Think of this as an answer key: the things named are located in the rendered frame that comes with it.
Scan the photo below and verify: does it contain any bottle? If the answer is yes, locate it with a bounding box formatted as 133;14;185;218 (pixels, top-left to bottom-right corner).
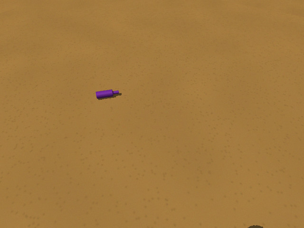
96;89;119;99

